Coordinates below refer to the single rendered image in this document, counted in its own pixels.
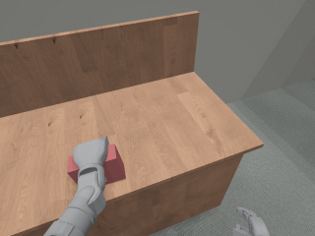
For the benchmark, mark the sponge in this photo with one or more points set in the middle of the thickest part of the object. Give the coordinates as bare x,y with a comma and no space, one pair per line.
113,166

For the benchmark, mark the left robot forearm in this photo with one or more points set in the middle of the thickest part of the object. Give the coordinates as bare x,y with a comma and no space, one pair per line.
87,204

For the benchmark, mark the right robot hand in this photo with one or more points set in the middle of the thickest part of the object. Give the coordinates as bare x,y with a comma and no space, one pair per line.
256,225

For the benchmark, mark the table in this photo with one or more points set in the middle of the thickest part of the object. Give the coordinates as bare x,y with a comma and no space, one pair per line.
135,84

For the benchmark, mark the left robot hand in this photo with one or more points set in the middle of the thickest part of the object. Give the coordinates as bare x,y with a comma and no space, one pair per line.
91,152

